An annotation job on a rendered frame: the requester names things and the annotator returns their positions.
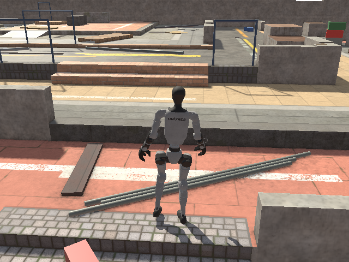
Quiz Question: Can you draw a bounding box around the robot right upper arm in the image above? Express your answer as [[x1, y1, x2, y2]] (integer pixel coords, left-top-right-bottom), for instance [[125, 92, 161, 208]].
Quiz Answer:
[[189, 111, 201, 140]]

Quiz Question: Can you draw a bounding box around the robot left forearm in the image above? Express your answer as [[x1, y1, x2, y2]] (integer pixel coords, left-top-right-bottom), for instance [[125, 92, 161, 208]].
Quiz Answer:
[[141, 130, 154, 151]]

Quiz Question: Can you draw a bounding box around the robot left shin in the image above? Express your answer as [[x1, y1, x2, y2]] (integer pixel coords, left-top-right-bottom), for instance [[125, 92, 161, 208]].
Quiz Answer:
[[155, 173, 164, 210]]

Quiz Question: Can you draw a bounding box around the left robot foot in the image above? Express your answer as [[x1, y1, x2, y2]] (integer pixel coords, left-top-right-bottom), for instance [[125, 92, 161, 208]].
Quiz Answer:
[[153, 206, 162, 217]]

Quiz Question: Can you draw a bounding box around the robot right hand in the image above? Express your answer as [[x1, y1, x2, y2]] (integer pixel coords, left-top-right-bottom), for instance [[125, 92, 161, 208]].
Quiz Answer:
[[194, 146, 206, 156]]

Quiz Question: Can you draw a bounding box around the robot right forearm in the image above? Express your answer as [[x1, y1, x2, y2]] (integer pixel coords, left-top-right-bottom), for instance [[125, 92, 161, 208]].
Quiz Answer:
[[196, 132, 205, 149]]

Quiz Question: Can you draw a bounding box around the robot left upper arm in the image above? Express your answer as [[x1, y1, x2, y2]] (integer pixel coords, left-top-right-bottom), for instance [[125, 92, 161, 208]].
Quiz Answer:
[[149, 109, 166, 139]]

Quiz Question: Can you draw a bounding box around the robot left hand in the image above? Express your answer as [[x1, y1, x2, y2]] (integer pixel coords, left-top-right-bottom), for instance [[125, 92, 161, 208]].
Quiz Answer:
[[139, 148, 151, 162]]

